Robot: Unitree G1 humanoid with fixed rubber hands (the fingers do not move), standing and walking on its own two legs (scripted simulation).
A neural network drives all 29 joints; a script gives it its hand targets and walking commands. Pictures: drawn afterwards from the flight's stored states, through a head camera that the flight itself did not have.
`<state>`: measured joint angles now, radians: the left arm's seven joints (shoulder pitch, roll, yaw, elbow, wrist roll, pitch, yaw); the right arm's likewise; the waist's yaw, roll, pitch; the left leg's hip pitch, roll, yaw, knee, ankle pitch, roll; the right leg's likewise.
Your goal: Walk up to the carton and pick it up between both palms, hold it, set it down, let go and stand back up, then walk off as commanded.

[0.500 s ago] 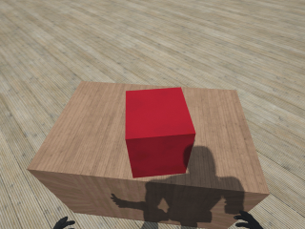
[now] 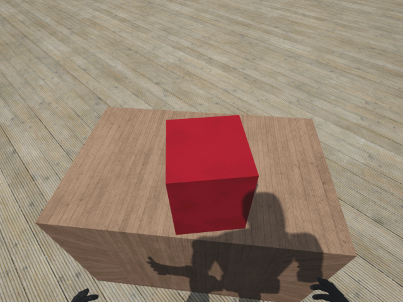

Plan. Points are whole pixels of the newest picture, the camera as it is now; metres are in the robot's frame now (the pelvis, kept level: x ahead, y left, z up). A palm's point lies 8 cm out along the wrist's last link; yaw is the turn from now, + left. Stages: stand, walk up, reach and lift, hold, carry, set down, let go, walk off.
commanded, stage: stand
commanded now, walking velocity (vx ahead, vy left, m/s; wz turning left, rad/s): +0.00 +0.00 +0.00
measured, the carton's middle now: (206, 176) +0.45 -0.01 -0.07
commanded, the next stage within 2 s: walk off in 1.08 s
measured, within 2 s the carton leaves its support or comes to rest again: neither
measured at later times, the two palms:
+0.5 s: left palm out of the picture +0.10 +0.28 -0.10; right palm out of the picture +0.11 -0.27 -0.10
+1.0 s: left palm out of the picture +0.09 +0.28 -0.10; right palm out of the picture +0.11 -0.27 -0.10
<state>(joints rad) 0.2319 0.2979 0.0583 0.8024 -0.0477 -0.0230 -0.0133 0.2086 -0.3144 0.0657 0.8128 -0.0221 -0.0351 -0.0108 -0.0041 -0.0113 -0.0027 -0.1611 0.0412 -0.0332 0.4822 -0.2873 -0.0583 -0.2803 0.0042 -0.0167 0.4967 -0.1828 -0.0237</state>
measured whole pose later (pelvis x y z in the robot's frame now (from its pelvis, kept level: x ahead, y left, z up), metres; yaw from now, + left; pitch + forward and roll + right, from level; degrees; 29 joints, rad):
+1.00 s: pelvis +0.00 +0.00 +0.00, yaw +0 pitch -2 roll +0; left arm 0.23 0.30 0.06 0.84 -0.05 -0.02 -0.01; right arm 0.21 -0.33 0.07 0.81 -0.02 -0.03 -0.01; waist 0.00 -0.01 0.00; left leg -0.16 0.04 -0.03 0.48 -0.29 -0.06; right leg -0.28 0.00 -0.02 0.50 -0.18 -0.02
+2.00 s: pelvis -0.13 +0.02 -0.03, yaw -4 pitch -5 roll +1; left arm 0.23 0.40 0.06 0.79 -0.05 0.07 0.02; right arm 0.15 -0.39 0.07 0.77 -0.04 0.05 -0.03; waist 0.00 -0.02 0.20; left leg -0.38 0.04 0.03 0.74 -0.27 0.00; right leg -0.31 0.03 0.11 0.73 -0.34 -0.01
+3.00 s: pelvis -0.36 +0.02 -0.03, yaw -3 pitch -9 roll +1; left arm 0.27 0.38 0.06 0.72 -0.05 0.07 0.02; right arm 0.19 -0.41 0.04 0.73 -0.01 0.08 -0.02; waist 0.00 0.02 0.19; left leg -0.46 -0.06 -0.10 1.07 -0.43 0.00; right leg -0.30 0.03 0.17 0.81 -0.36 0.04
